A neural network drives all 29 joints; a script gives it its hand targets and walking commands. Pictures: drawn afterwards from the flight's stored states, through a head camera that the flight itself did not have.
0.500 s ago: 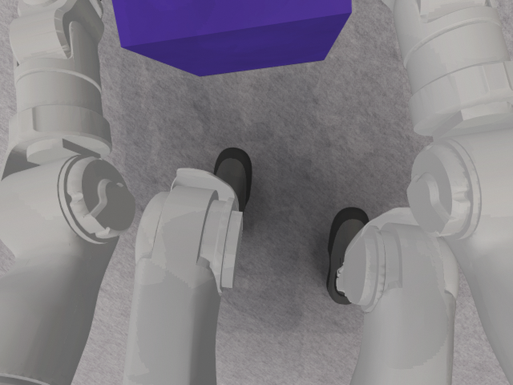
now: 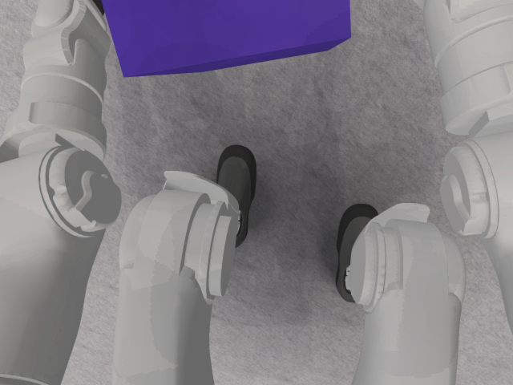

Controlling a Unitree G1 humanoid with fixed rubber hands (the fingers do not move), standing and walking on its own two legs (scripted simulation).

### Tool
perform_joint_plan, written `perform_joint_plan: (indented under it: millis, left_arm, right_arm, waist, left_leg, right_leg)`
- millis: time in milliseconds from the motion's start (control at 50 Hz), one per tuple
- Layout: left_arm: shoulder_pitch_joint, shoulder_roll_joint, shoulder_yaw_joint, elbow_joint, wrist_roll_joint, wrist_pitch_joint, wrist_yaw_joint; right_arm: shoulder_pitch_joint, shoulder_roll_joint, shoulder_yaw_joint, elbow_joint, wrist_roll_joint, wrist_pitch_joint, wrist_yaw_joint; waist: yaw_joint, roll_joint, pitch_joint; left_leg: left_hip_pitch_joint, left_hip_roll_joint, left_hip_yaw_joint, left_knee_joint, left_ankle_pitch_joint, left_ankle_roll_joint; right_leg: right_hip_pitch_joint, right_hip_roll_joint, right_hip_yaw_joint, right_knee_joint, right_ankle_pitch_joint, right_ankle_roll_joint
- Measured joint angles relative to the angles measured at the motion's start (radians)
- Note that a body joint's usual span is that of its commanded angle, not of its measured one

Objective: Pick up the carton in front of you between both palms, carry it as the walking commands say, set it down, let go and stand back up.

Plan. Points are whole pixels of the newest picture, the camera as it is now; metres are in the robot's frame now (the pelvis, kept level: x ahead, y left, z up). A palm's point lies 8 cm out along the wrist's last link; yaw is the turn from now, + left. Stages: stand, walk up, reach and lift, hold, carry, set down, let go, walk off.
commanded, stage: set down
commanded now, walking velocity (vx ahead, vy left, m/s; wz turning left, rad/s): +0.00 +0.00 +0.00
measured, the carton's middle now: out of the picture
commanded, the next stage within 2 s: let go in 1.18 s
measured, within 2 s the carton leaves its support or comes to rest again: neither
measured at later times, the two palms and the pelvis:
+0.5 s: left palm out of the picture +0.50 +0.34 -0.07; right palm out of the picture +0.62 -0.01 -0.06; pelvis -0.01 +0.00 +0.05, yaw +1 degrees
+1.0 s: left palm out of the picture +0.50 +0.35 +0.08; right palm out of the picture +0.63 -0.02 +0.08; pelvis +0.02 +0.01 +0.17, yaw +1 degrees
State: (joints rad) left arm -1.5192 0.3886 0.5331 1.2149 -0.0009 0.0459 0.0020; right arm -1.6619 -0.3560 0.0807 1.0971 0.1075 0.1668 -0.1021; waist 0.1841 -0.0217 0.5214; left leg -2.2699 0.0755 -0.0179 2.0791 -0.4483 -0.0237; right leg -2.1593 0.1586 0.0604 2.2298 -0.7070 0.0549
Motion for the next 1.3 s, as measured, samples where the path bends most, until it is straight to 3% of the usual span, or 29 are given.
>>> perform_joint_plan:
  millis: [120,320,560,880,1140,1300]
  left_arm:
    - [-0.030,0.042,-0.055,0.003,-0.085,-0.015,0.014]
    - [-0.038,0.022,-0.148,-0.172,-0.149,0.078,0.044]
    - [0.062,-0.032,-0.160,-0.260,-0.071,0.163,0.049]
    - [0.231,-0.068,-0.084,-0.409,-0.046,0.230,0.009]
    - [0.316,-0.101,-0.070,-0.443,-0.005,0.228,-0.011]
    - [0.388,-0.129,-0.051,-0.447,0.059,0.190,-0.043]
  right_arm:
    - [-0.012,-0.054,0.055,-0.044,0.070,0.007,0.003]
    - [-0.009,-0.054,-0.027,-0.122,0.030,0.073,-0.020]
    - [0.024,-0.028,-0.182,-0.008,-0.048,0.104,0.002]
    - [0.193,0.023,-0.193,-0.188,-0.092,0.165,0.002]
    - [0.265,0.046,-0.249,-0.179,-0.134,0.156,0.039]
    - [0.343,0.089,-0.303,-0.188,-0.192,0.120,0.049]
  waist:
    - [0.002,-0.005,-0.001]
    - [0.015,-0.026,-0.034]
    - [0.023,-0.058,-0.250]
    - [0.010,-0.041,-0.457]
    - [-0.003,-0.048,-0.519]
    - [-0.017,-0.041,-0.527]
  left_leg:
    - [-0.003,0.005,0.011,-0.006,0.006,0.018]
    - [0.049,-0.035,-0.008,-0.070,0.043,0.009]
    - [0.106,-0.068,-0.044,-0.228,0.058,-0.011]
    - [0.222,-0.058,-0.020,-0.500,0.086,0.008]
    - [0.440,-0.062,-0.017,-0.784,0.157,0.014]
    - [0.589,-0.060,-0.009,-0.964,0.211,0.023]
  right_leg:
    - [0.002,0.001,0.010,-0.011,0.005,0.015]
    - [0.069,-0.041,-0.015,-0.072,0.021,-0.001]
    - [0.138,-0.077,-0.055,-0.250,0.041,-0.030]
    - [0.238,-0.083,-0.029,-0.541,0.106,-0.022]
    - [0.447,-0.097,-0.023,-0.838,0.199,-0.023]
    - [0.591,-0.103,-0.013,-1.027,0.267,-0.018]
